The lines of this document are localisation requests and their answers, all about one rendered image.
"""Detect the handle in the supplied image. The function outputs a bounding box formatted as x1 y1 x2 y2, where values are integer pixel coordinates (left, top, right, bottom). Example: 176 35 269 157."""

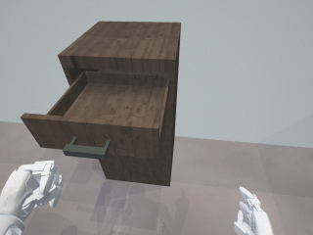
63 136 112 160

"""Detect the left robot hand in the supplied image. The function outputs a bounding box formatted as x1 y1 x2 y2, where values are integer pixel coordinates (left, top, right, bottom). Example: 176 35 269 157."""
0 161 65 222

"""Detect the right robot hand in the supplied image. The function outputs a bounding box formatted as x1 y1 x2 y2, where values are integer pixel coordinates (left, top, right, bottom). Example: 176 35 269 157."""
234 186 274 235

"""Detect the robot left forearm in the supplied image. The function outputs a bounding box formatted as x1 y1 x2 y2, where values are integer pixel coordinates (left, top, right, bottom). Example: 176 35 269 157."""
0 213 25 235

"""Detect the drawer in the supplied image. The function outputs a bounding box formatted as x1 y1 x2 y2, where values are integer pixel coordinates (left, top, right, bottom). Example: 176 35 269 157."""
21 70 170 160

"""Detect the cabinet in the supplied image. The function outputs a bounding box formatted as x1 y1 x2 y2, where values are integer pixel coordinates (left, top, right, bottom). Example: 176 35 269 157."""
58 21 181 187

